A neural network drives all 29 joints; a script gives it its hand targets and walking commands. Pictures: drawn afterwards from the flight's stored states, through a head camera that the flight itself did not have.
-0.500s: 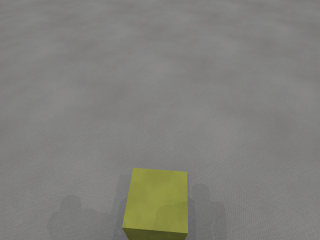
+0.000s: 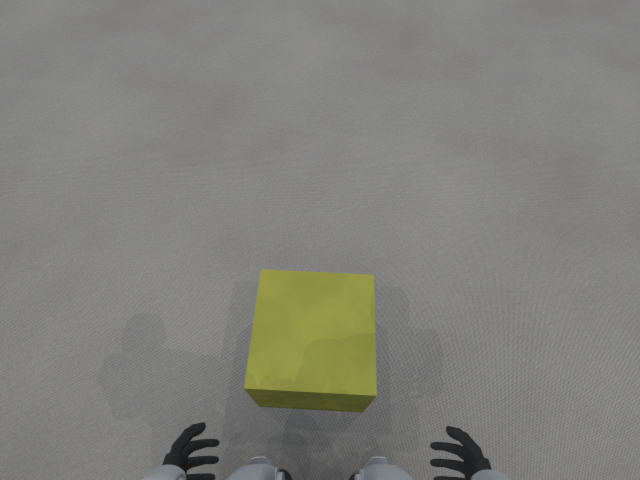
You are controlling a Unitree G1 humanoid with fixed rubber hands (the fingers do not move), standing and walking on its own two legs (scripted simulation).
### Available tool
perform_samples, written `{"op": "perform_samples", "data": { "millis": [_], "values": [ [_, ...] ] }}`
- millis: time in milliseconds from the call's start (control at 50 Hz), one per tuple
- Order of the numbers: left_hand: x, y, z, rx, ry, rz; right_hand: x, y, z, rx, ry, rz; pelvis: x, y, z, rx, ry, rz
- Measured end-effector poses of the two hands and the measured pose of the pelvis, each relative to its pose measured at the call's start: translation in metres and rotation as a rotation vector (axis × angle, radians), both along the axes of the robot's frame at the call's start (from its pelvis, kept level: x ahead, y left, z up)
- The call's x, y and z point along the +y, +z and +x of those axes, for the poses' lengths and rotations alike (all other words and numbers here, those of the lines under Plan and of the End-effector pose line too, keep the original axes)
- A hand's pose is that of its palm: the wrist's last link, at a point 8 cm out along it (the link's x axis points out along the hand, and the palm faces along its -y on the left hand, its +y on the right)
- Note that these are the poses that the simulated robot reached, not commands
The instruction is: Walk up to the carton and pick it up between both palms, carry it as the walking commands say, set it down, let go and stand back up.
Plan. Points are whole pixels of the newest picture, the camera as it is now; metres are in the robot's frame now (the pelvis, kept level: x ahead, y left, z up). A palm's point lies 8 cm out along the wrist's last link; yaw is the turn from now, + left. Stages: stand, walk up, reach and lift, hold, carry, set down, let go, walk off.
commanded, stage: reach and lift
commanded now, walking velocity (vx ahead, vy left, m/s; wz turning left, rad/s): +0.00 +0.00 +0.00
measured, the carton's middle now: (313, 343) +0.45 +0.01 -0.60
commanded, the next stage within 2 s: none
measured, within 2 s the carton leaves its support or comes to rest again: neither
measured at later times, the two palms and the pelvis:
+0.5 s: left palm (163, 394) +0.25 +0.23 -0.16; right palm (466, 394) +0.25 -0.22 -0.16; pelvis -0.10 -0.01 -0.06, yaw +0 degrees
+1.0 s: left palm (179, 290) +0.43 +0.25 -0.18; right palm (454, 308) +0.40 -0.23 -0.19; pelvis -0.05 +0.00 -0.09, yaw -1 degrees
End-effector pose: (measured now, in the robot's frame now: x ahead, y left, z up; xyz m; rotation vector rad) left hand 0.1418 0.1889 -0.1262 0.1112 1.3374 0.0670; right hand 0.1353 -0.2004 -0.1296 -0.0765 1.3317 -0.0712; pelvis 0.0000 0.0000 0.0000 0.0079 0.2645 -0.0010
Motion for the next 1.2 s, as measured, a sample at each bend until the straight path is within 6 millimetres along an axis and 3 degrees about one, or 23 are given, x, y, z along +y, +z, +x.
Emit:
{"op": "perform_samples", "data": {
  "millis": [40, 100, 220, 340, 460, 580, 700, 880, 1020, 1200],
  "values": [
    [0.005, -0.011, -0.003, -0.019, -0.001, 0.008, -0.005, -0.012, -0.004, -0.023, -0.013, -0.005, 0.0, -0.01, -0.009, 0.022, 0.0, -0.002],
    [0.02, -0.021, 0.008, -0.093, 0.005, 0.026, -0.017, -0.023, 0.005, -0.095, -0.033, -0.02, -0.002, -0.027, -0.024, 0.046, 0.003, -0.005],
    [0.046, -0.01, 0.048, -0.252, 0.015, 0.067, -0.028, -0.013, 0.047, -0.229, 0.015, -0.036, -0.009, -0.045, -0.05, 0.01, 0.004, -0.003],
    [0.046, -0.005, 0.07, -0.276, 0.015, 0.027, -0.017, 0.0, 0.079, -0.281, -0.008, -0.025, -0.012, -0.047, -0.07, -0.026, 0.002, -0.001],
    [0.046, -0.026, 0.096, -0.288, 0.005, 0.005, -0.012, -0.021, 0.104, -0.292, -0.026, -0.038, -0.009, -0.056, -0.091, 0.003, 0.012, -0.013],
    [0.047, -0.047, 0.145, -0.352, 0.006, -0.001, -0.022, -0.041, 0.14, -0.35, -0.049, -0.085, -0.003, -0.076, -0.105, 0.081, 0.01, -0.018],
    [0.046, -0.05, 0.193, -0.407, 0.015, 0.015, -0.018, -0.053, 0.181, -0.389, -0.055, -0.056, 0.002, -0.083, -0.099, 0.181, 0.01, -0.012],
    [0.053, -0.042, 0.263, -0.594, -0.021, 0.022, -0.026, -0.045, 0.244, -0.587, -0.083, -0.058, 0.002, -0.089, -0.063, 0.357, -0.003, -0.009],
    [0.058, -0.053, 0.287, -0.607, -0.023, 0.032, -0.034, -0.061, 0.265, -0.624, -0.073, -0.059, 0.0, -0.086, -0.046, 0.46, -0.011, -0.006],
    [0.062, -0.068, 0.317, -0.685, -0.004, 0.002, -0.03, -0.079, 0.288, -0.675, -0.081, -0.076, -0.003, -0.092, -0.048, 0.529, -0.021, 0.006]
  ]
}}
